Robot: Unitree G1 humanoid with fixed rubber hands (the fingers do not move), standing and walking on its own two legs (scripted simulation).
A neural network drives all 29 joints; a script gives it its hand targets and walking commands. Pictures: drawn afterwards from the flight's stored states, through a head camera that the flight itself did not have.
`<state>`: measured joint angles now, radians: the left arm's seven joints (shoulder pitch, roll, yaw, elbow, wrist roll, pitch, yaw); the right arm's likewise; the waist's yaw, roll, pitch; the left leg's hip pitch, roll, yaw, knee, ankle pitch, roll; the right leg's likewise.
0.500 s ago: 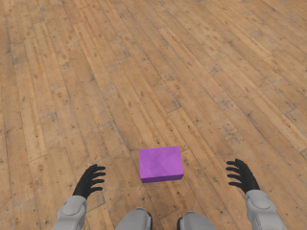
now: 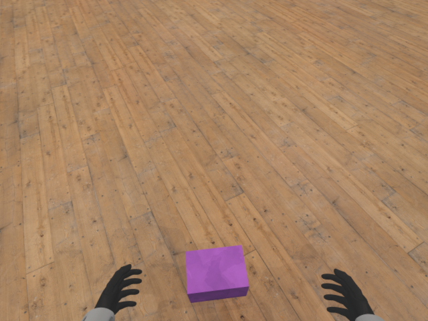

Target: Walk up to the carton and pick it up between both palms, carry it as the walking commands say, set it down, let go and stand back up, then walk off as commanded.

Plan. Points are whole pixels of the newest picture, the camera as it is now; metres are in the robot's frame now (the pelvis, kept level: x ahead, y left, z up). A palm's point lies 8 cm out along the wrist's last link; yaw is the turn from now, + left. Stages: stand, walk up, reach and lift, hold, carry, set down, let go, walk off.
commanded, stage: let go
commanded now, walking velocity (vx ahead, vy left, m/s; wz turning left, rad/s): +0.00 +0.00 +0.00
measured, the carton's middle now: (216, 273) +0.40 +0.04 -0.69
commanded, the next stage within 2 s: stand in 0.14 s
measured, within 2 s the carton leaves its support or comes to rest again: neither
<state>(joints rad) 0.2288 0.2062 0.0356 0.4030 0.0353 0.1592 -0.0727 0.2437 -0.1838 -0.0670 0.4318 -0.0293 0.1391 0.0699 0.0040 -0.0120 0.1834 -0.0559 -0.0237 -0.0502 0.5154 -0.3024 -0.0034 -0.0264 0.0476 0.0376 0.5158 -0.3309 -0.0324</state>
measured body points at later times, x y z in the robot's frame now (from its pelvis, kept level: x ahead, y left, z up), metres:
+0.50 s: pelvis +0.01 +0.00 +0.00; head -0.08 +0.01 +0.44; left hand +0.09 +0.30 -0.10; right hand +0.14 -0.28 -0.08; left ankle +0.00 +0.12 -0.73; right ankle -0.02 -0.10 -0.73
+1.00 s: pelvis -0.03 +0.01 +0.01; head -0.10 +0.02 +0.45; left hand -0.01 +0.31 -0.13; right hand +0.01 -0.27 -0.13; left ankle +0.00 +0.12 -0.73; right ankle -0.02 -0.10 -0.73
